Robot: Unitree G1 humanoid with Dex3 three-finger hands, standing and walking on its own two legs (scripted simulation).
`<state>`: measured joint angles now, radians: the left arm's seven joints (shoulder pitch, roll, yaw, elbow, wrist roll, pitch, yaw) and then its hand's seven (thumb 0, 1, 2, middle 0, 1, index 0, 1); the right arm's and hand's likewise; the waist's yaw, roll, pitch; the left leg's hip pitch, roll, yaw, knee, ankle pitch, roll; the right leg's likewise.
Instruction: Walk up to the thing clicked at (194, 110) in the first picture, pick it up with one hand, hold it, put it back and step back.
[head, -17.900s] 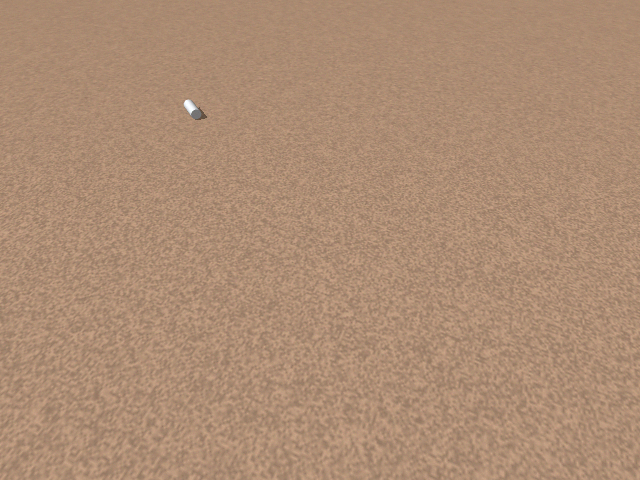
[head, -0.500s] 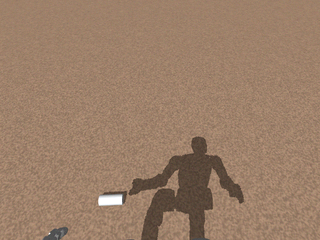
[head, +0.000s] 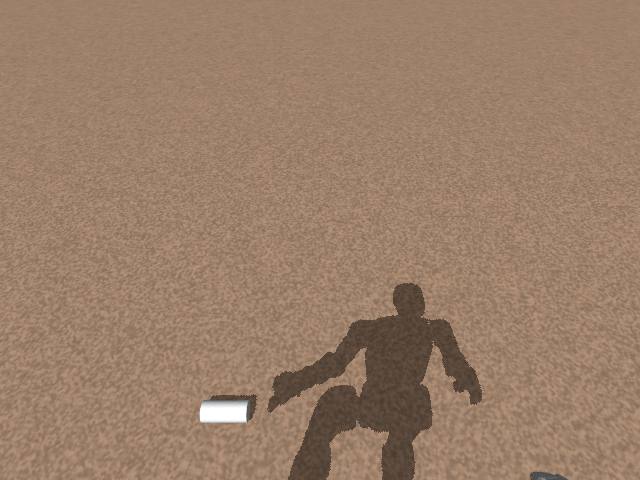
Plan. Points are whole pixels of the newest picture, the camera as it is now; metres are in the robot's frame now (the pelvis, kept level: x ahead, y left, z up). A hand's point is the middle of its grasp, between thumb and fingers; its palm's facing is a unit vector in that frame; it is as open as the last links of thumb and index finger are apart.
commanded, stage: walk up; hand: left
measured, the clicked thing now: (225, 411) +0.43 +0.31 -0.74
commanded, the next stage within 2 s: stand in 0.76 s
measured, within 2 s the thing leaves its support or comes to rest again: neither
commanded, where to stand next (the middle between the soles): +0.05 -0.02 m, yaw +4 degrees
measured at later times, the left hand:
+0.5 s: hand out of the picture +0.10 +0.26 -0.15, palm faces +0.00 -0.94 -0.33, open 7.4 cm
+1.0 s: hand out of the picture +0.10 +0.26 -0.15, palm faces -0.01 -0.94 -0.33, open 7.4 cm
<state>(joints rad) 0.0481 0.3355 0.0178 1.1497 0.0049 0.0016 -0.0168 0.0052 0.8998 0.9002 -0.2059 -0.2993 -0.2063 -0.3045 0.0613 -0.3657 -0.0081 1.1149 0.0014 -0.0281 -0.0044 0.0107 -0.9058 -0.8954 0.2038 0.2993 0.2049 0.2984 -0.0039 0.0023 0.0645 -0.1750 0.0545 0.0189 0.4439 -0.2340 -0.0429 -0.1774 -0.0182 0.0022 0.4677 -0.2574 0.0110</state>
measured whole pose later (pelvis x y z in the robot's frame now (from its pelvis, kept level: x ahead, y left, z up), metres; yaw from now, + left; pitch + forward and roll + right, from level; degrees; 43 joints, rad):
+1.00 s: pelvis +0.01 +0.01 +0.01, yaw +0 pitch -2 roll +0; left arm 0.06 0.34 0.02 1.14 0.01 -0.01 -0.01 0.00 0.90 0.90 -0.21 -0.30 -0.21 -0.30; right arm 0.05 -0.34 -0.01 1.13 -0.01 -0.01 0.01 0.01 -0.91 -0.90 0.20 0.30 0.20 0.30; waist -0.01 0.00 0.07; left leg -0.10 0.05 0.02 0.32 -0.18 -0.04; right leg -0.10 -0.02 0.00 0.33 -0.19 0.02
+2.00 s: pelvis +0.00 +0.00 +0.01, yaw +0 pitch -2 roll +0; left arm 0.11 0.36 0.00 1.13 0.01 -0.01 -0.01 0.00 0.90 0.90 -0.21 -0.30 -0.21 -0.30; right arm 0.10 -0.35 -0.01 1.14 -0.01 0.00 0.01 0.01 -0.91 -0.90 0.20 0.30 0.20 0.30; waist -0.01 0.00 0.06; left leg -0.11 0.06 0.01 0.31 -0.17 -0.05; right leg -0.11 -0.01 -0.01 0.33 -0.19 0.01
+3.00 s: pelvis +0.00 +0.00 +0.01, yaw +0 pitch -2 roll +0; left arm 0.12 0.36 0.00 1.12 0.01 -0.01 -0.01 0.00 0.90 0.90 -0.21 -0.30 -0.21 -0.30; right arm 0.11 -0.35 -0.01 1.14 -0.01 0.00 0.01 0.01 -0.91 -0.90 0.20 0.30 0.20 0.30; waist -0.01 0.00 0.05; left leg -0.10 0.06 0.02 0.31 -0.17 -0.04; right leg -0.10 -0.02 -0.01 0.32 -0.19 0.01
